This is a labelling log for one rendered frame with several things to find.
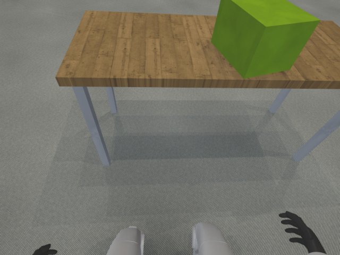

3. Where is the carton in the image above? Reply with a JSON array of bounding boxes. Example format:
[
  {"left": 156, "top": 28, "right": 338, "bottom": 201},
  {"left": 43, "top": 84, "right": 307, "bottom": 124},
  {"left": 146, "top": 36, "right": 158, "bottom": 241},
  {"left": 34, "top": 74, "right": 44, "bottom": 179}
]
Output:
[{"left": 211, "top": 0, "right": 320, "bottom": 79}]

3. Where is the left robot thigh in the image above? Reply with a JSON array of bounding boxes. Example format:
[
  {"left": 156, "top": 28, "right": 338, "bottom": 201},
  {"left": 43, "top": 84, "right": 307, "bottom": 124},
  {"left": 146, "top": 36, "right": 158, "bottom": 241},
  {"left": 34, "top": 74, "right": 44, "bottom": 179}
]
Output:
[{"left": 106, "top": 228, "right": 145, "bottom": 255}]

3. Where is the robot right hand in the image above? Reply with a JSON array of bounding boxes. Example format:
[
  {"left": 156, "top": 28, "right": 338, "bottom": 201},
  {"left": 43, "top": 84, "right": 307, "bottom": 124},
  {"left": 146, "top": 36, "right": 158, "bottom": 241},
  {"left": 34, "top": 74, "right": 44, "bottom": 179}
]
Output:
[{"left": 279, "top": 211, "right": 326, "bottom": 254}]

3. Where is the robot left hand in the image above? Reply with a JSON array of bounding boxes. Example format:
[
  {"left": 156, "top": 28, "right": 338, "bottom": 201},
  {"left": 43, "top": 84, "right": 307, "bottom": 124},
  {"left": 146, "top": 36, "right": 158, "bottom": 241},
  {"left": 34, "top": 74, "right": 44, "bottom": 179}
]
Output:
[{"left": 32, "top": 244, "right": 57, "bottom": 255}]

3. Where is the robot thigh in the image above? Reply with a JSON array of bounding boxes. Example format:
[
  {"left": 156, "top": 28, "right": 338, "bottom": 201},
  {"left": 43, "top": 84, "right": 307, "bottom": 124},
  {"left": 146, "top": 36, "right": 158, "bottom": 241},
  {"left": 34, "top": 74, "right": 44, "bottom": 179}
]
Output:
[
  {"left": 192, "top": 222, "right": 234, "bottom": 255},
  {"left": 106, "top": 228, "right": 145, "bottom": 255}
]

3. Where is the table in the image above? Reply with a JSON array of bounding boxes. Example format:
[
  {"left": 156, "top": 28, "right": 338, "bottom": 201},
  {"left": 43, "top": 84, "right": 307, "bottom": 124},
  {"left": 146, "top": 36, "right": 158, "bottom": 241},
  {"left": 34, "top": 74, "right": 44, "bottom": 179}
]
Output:
[{"left": 55, "top": 11, "right": 340, "bottom": 166}]

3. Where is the right robot thigh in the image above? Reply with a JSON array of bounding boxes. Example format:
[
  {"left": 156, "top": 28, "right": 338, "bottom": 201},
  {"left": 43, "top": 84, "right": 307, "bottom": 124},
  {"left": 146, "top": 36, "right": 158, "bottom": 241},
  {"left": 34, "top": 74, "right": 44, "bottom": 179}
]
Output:
[{"left": 192, "top": 222, "right": 234, "bottom": 255}]

